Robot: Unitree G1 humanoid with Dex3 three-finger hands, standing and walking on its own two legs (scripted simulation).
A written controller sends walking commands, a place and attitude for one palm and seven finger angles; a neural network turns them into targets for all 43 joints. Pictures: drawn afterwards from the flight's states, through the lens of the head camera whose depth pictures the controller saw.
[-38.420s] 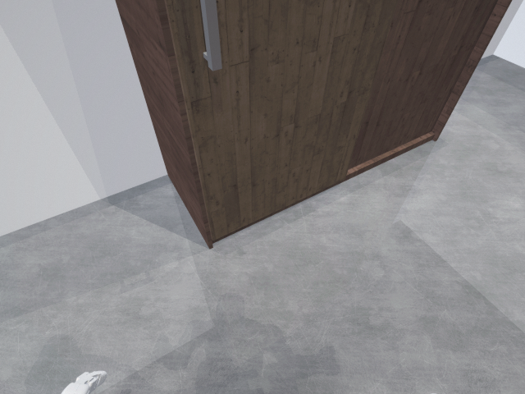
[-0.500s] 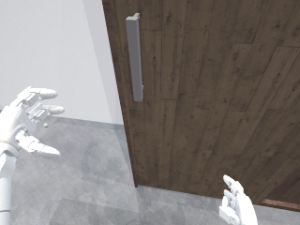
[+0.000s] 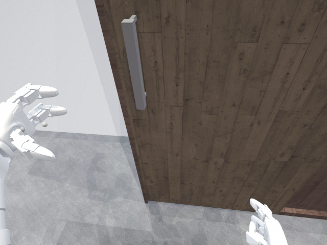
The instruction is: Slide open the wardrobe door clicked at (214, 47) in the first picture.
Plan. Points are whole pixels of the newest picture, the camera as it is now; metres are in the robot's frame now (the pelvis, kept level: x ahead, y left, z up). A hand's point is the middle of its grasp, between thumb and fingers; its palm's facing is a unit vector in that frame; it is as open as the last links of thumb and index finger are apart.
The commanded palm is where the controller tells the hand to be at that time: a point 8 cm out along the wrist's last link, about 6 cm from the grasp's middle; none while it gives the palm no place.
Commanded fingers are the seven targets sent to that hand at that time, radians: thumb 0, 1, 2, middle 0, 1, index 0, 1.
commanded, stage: raise the hand with hooked fingers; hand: left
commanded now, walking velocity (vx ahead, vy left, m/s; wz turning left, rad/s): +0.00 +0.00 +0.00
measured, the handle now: (137, 66) +0.52 +0.13 +0.21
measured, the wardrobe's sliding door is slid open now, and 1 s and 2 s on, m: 0.00 0.00 0.00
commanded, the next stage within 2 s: move the hooked fingers beside the handle in 0.24 s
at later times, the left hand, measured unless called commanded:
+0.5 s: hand (33, 115) +0.28 +0.29 +0.23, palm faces +0.10 -0.99 -0.09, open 14.0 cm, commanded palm +0.25 +0.32 +0.23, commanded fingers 0.00 -0.50 0.30 -0.30 -1.20 -0.30 -1.20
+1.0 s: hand (65, 101) +0.34 +0.25 +0.22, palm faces +0.02 -1.00 -0.06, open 14.0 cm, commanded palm +0.32 +0.30 +0.23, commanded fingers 0.00 -0.50 0.30 -0.30 -1.20 -0.30 -1.20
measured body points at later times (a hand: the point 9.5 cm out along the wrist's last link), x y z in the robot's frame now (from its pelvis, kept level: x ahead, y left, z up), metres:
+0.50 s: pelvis +0.00 +0.00 +0.00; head -0.03 -0.02 +0.45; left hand +0.27 +0.34 +0.24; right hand +0.20 -0.21 -0.07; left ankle -0.03 +0.12 -0.74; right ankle +0.03 -0.12 -0.74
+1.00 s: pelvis +0.01 +0.00 +0.00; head -0.01 -0.02 +0.45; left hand +0.34 +0.31 +0.22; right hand +0.19 -0.23 -0.08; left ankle -0.03 +0.12 -0.74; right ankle +0.03 -0.12 -0.74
